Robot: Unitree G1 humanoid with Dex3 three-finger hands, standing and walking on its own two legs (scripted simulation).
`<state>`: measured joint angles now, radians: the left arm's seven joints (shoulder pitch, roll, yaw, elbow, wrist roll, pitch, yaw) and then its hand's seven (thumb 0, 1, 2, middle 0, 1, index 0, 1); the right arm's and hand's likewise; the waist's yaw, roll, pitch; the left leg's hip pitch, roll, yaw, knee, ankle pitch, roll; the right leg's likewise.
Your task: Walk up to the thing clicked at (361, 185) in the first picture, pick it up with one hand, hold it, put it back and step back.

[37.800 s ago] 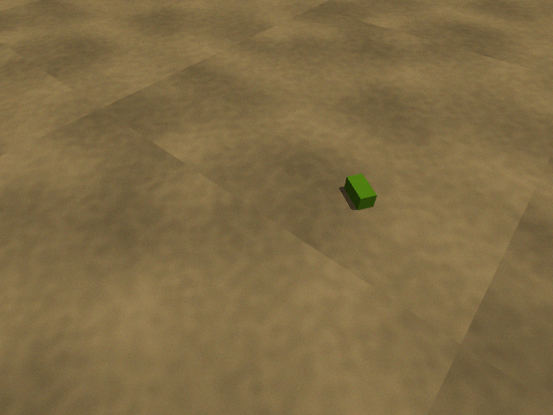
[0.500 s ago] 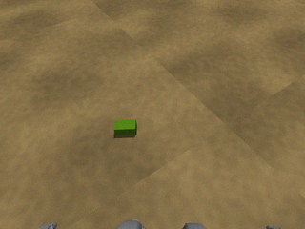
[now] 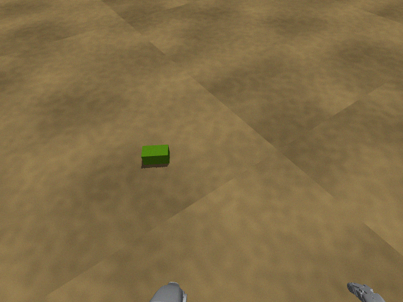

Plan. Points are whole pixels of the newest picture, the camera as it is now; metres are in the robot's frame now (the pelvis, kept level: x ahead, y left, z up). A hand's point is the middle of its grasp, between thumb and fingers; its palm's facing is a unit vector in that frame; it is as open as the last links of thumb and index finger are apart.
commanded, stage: step back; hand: left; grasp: from above
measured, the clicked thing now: (156, 154) +1.03 +0.33 -0.71
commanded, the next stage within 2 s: stand in 1.00 s
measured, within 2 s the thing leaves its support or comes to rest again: neither
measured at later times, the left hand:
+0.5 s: hand out of the picture +0.03 +0.26 -0.13, palm faces +0.09 -0.91 -0.41, open 7.4 cm
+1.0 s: hand out of the picture +0.08 +0.27 -0.15, palm faces +0.11 -0.92 -0.38, open 7.4 cm
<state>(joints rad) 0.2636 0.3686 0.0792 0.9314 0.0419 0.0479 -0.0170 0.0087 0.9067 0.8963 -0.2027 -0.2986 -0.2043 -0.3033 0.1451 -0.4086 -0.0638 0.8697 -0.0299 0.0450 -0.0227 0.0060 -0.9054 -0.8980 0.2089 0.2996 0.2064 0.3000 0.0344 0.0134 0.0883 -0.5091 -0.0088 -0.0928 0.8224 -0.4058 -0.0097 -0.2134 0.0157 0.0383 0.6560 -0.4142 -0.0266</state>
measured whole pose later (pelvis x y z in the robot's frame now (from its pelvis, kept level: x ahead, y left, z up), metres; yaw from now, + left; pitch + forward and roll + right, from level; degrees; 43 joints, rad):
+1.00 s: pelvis +0.03 +0.00 +0.00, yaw +6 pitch -2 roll -1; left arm 0.16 0.37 0.04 1.03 0.01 -0.03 0.01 0.01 0.91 0.90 -0.20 -0.30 -0.20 -0.30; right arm 0.10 -0.34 -0.04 1.03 -0.02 0.01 0.01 0.01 -0.91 -0.90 0.21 0.30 0.21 0.30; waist 0.01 0.02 0.09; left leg -0.29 0.04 0.01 0.64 -0.31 -0.01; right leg -0.21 -0.01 -0.04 0.58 -0.32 0.00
